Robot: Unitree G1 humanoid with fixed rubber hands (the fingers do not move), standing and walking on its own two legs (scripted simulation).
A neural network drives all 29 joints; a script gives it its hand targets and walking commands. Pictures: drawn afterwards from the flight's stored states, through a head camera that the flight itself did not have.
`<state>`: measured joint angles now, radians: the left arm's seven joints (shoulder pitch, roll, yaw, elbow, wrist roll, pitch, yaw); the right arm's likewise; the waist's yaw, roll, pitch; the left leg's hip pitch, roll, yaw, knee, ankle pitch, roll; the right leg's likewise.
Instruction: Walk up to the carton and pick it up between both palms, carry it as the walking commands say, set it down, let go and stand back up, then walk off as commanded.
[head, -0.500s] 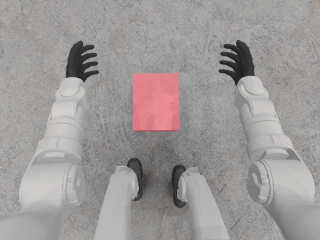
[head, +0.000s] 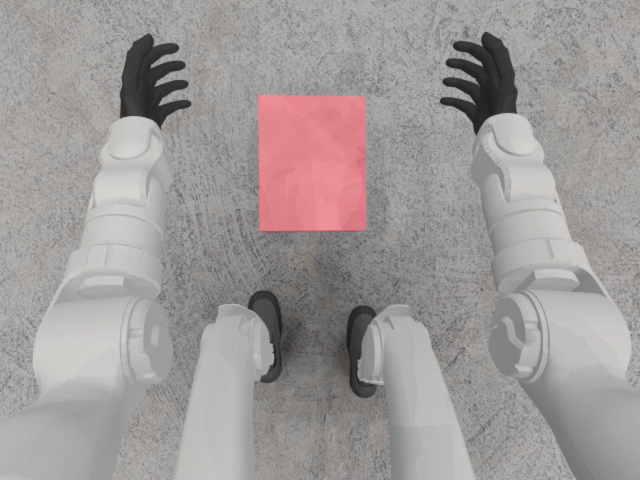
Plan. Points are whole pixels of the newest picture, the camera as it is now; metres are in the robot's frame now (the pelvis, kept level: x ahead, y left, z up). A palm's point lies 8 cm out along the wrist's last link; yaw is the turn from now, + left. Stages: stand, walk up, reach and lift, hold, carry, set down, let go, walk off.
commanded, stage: reach and lift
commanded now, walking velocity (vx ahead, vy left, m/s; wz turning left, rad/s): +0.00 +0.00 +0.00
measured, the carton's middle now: (311, 170) +0.51 +0.01 -0.50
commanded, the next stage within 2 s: none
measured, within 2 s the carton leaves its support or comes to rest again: neither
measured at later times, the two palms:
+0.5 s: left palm (188, 151) +0.50 +0.20 -0.28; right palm (437, 148) +0.50 -0.18 -0.27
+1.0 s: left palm (210, 167) +0.50 +0.19 -0.40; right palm (409, 170) +0.49 -0.17 -0.41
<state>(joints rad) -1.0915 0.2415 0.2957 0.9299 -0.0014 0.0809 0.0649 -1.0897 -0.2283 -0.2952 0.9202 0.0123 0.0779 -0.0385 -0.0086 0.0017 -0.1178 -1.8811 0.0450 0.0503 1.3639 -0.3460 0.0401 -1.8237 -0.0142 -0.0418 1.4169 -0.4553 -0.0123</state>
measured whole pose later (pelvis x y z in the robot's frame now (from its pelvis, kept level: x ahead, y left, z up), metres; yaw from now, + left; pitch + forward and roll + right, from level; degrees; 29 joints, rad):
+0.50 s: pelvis -0.02 +0.00 -0.13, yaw +0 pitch +47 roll -1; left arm -1.23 0.31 0.16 1.01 -0.17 0.06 0.13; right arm -1.23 -0.30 -0.14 0.98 0.18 0.07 -0.12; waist 0.00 -0.01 0.05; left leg -2.23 0.07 0.05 1.86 -0.45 0.05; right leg -2.16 -0.02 -0.04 1.92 -0.58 -0.02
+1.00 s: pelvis -0.04 +0.00 -0.21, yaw +0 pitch +39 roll +0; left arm -1.49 0.40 0.02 1.27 -0.31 -0.02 0.12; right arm -1.43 -0.35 0.00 1.17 0.29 0.00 -0.13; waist 0.00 0.00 0.35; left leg -2.36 0.08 0.04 2.12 -0.44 0.06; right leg -2.29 -0.02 -0.04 2.20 -0.59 -0.03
